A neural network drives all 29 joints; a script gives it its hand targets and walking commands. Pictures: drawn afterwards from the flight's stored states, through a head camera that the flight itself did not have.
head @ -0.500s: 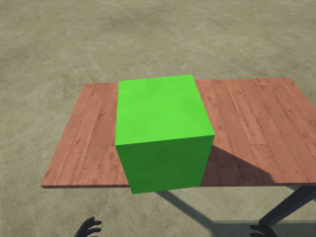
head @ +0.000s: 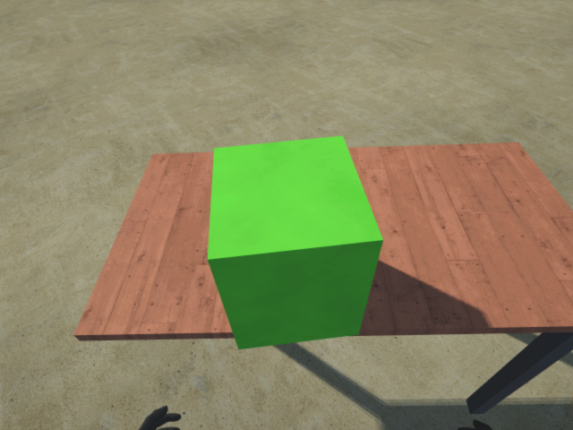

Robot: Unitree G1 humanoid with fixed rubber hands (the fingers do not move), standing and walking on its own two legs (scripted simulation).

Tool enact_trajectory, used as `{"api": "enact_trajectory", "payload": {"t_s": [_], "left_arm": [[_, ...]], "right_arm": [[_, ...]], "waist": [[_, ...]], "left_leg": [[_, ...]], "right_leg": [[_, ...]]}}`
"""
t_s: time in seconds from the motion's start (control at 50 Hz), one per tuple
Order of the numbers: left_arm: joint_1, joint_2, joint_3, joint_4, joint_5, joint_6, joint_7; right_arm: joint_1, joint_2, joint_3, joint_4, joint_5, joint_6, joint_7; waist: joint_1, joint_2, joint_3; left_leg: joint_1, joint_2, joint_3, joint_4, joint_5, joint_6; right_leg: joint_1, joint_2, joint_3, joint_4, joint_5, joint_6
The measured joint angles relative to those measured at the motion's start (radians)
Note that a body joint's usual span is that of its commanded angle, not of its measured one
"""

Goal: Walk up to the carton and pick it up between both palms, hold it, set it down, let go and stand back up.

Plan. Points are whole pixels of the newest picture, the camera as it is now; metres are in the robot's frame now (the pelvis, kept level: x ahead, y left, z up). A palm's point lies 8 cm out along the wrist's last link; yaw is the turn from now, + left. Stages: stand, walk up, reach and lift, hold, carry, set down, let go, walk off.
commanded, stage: stand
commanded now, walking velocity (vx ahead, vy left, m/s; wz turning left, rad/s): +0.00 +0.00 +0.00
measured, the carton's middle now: (289, 245) +0.40 +0.04 +0.04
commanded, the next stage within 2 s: walk up in 0.06 s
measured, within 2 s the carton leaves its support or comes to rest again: neither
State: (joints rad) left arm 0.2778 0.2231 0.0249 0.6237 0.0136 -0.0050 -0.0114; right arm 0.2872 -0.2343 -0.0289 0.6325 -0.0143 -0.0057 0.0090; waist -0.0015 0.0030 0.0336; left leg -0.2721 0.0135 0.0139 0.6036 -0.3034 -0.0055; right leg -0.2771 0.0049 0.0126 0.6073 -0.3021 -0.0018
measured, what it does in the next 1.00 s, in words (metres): stands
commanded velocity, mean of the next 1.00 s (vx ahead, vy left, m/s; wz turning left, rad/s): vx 0.00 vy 0.00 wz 0.00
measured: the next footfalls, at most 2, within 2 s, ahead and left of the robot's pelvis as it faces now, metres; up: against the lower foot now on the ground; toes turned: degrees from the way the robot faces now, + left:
none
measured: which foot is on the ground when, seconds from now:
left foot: down 0.00-1.00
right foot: down 0.00-1.00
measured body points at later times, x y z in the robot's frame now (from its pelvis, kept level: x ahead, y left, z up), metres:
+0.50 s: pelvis +0.00 +0.02 -0.01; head +0.01 +0.02 +0.44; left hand +0.11 +0.30 -0.11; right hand +0.10 -0.24 -0.11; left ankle +0.01 +0.12 -0.73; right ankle +0.01 -0.11 -0.73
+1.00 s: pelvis +0.00 +0.04 -0.01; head +0.02 +0.03 +0.44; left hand +0.12 +0.31 -0.10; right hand +0.13 -0.22 -0.11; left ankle +0.01 +0.12 -0.73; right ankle +0.01 -0.11 -0.73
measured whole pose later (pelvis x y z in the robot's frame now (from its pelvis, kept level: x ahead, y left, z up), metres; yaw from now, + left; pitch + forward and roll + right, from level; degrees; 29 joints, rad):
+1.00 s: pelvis +0.00 +0.04 -0.01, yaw -1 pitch -2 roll +0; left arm 0.32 0.26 0.04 0.60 0.03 0.00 0.04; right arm 0.25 -0.29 -0.03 0.60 -0.04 0.05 0.05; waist -0.01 0.02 0.06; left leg -0.31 -0.03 0.06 0.69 -0.35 0.06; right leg -0.31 -0.03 0.05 0.68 -0.35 0.04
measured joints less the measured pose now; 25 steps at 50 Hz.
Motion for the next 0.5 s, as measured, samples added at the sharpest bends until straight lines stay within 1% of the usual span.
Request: {"api": "enact_trajectory", "payload": {"t_s": [0.24, 0.28, 0.36, 0.42, 0.5], "left_arm": [[0.014, 0.001, -0.004, 0.015, 0.000, 0.000, 0.001], [0.020, -0.002, -0.002, 0.007, 0.012, -0.003, 0.009], [0.030, 0.009, 0.006, -0.007, 0.026, -0.004, 0.031], [0.034, 0.029, 0.018, -0.006, 0.022, 0.007, 0.035], [0.042, 0.050, 0.033, -0.009, 0.012, 0.013, 0.043]], "right_arm": [[0.014, -0.002, 0.003, 0.013, 0.000, 0.000, -0.002], [0.018, -0.012, 0.000, 0.005, -0.015, 0.011, 0.006], [0.026, -0.038, -0.015, -0.009, -0.039, 0.032, 0.020], [0.036, -0.045, -0.022, -0.011, -0.035, 0.029, 0.029], [0.030, -0.045, -0.018, -0.021, -0.015, 0.027, 0.029]], "waist": [[0.000, 0.001, -0.005], [-0.005, 0.012, -0.006], [-0.011, 0.023, 0.002], [-0.008, 0.005, 0.005], [-0.010, -0.007, 0.016]], "left_leg": [[0.002, 0.002, 0.002, -0.009, 0.007, -0.001], [-0.013, 0.005, -0.005, 0.011, 0.001, 0.001], [-0.044, -0.003, -0.010, 0.065, -0.021, 0.010], [-0.036, -0.027, 0.005, 0.052, -0.021, 0.028], [-0.037, -0.039, 0.026, 0.055, -0.026, 0.048]], "right_leg": [[0.001, 0.002, 0.002, -0.009, 0.008, -0.001], [-0.003, 0.004, -0.005, -0.006, 0.007, -0.002], [-0.020, -0.006, -0.015, 0.029, -0.013, 0.002], [-0.027, -0.030, 0.000, 0.045, -0.025, 0.015], [-0.044, -0.032, 0.026, 0.076, -0.043, 0.001]]}}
